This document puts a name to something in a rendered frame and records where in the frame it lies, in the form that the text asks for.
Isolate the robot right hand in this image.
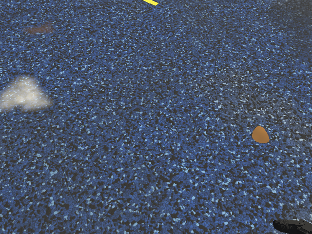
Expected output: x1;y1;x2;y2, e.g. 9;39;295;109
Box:
273;219;312;234

